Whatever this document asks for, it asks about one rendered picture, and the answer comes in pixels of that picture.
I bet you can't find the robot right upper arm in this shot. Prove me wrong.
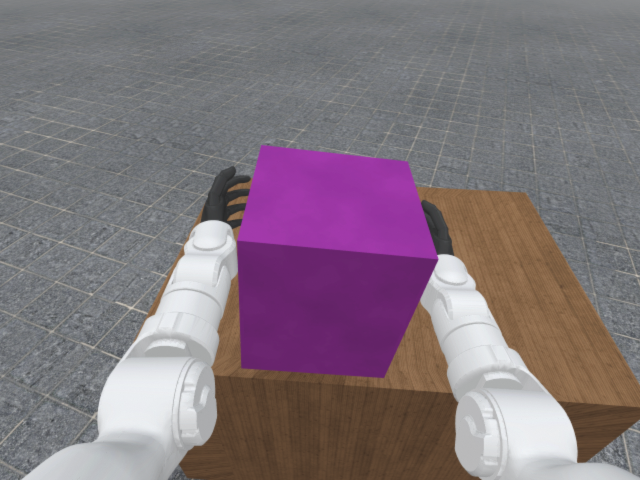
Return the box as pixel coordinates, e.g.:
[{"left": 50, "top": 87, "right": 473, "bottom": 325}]
[{"left": 455, "top": 387, "right": 640, "bottom": 480}]

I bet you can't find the carton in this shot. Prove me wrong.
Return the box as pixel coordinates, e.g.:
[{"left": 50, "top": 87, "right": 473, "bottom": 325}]
[{"left": 237, "top": 145, "right": 439, "bottom": 378}]

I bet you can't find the robot left forearm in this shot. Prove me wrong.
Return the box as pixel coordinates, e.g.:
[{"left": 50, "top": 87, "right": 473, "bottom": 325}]
[{"left": 97, "top": 220, "right": 238, "bottom": 432}]

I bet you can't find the left robot hand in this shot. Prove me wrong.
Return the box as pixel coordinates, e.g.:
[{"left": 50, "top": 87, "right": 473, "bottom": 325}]
[{"left": 200, "top": 166, "right": 251, "bottom": 229}]

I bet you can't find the robot left upper arm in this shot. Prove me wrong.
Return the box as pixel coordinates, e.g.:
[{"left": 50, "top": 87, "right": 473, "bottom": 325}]
[{"left": 21, "top": 357, "right": 217, "bottom": 480}]

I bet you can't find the right robot hand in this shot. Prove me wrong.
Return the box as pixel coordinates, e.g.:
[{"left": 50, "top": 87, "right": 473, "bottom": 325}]
[{"left": 421, "top": 200, "right": 454, "bottom": 256}]

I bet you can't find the pedestal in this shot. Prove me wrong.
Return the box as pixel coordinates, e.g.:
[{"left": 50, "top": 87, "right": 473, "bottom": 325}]
[{"left": 132, "top": 178, "right": 640, "bottom": 480}]

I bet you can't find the robot right forearm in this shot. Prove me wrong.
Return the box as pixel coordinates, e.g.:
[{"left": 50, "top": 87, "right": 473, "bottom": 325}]
[{"left": 420, "top": 254, "right": 578, "bottom": 455}]

